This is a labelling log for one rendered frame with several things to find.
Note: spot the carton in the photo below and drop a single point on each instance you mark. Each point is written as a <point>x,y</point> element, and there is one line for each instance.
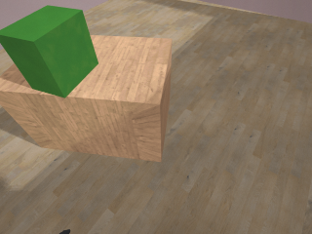
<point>52,48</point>

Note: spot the pedestal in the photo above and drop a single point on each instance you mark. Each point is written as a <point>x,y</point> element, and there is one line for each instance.
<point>119,109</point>

